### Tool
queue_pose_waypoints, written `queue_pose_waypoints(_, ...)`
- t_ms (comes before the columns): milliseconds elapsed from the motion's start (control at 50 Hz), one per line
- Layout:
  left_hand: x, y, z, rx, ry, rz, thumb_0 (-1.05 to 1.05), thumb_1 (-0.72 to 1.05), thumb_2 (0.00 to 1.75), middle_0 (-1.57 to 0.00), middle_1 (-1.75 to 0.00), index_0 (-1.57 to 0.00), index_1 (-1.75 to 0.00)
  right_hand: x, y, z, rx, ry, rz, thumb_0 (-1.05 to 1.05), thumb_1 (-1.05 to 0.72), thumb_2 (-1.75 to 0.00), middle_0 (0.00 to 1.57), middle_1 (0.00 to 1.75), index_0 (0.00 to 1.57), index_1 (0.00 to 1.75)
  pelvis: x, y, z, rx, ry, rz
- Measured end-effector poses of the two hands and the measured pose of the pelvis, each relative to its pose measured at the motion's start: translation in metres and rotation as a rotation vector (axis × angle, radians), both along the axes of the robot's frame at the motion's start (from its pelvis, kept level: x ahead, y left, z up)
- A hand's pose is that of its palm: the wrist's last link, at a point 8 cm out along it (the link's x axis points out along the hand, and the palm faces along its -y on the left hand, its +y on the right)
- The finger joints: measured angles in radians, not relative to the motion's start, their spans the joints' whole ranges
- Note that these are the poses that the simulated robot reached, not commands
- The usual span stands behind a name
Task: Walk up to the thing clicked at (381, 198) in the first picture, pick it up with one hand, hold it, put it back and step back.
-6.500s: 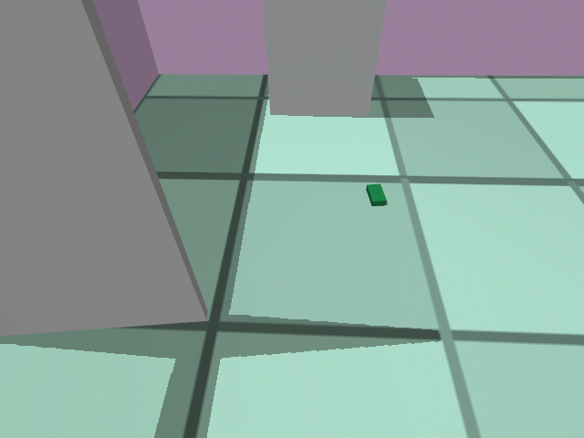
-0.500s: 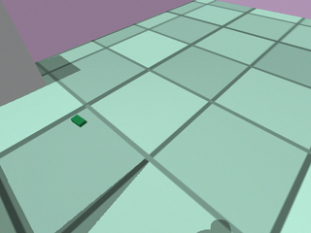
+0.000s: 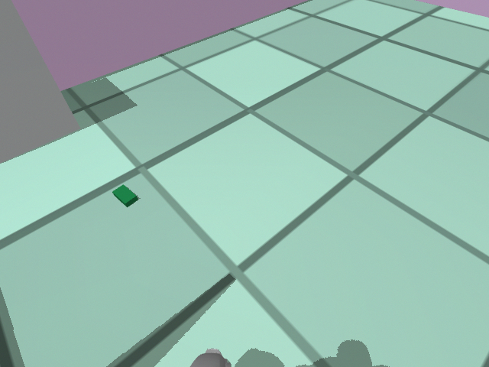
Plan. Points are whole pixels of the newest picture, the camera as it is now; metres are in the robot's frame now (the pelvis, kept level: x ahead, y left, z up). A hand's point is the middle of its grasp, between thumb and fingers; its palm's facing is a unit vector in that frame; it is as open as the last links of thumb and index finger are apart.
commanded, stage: walk up
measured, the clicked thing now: (125, 195) +1.06 +0.74 -0.75
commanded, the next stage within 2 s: none
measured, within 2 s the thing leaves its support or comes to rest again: neither
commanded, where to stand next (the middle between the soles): +1.07 +0.04 m, yaw -1 degrees
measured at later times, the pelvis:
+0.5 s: pelvis +0.28 +0.01 +0.00, yaw -1 degrees
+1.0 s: pelvis +0.50 +0.01 +0.00, yaw +2 degrees
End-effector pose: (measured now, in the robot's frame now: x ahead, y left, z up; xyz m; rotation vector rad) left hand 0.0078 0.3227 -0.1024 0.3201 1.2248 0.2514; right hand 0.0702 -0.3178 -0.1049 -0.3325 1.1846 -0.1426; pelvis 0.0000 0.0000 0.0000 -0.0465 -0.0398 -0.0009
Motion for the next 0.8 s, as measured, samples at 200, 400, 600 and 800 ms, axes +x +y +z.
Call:
queue_pose_waypoints(200,0.132,0.019,-0.031,-0.057,0.049,-0.026,0.01,0.90,0.90,-0.21,-0.30,-0.21,-0.30,0.155,0.040,0.010,-0.040,-0.147,0.020,0.01,-0.90,-0.90,0.20,0.30,0.21,0.30,0.118,0.034,-0.011,0.025,0.009,0.011)
queue_pose_waypoints(400,0.303,0.024,0.008,-0.032,-0.137,-0.131,0.01,0.90,0.90,-0.20,-0.30,-0.21,-0.30,0.201,0.034,0.020,-0.041,-0.099,-0.050,0.01,-0.90,-0.90,0.20,0.30,0.21,0.30,0.223,0.030,0.006,0.058,-0.018,-0.013)
queue_pose_waypoints(600,0.428,-0.011,0.008,0.039,-0.187,-0.135,0.01,0.90,0.90,-0.20,-0.30,-0.21,-0.30,0.283,-0.012,-0.036,-0.008,-0.012,-0.086,0.01,-0.90,-0.90,0.20,0.30,0.21,0.30,0.337,-0.007,-0.024,0.049,-0.018,-0.004)
queue_pose_waypoints(800,0.441,-0.027,0.025,0.023,-0.088,-0.044,0.01,0.90,0.90,-0.21,-0.30,-0.21,-0.30,0.413,-0.005,-0.009,0.038,-0.075,0.007,0.01,-0.90,-0.90,0.20,0.30,0.20,0.30,0.413,-0.015,0.005,0.051,-0.022,-0.005)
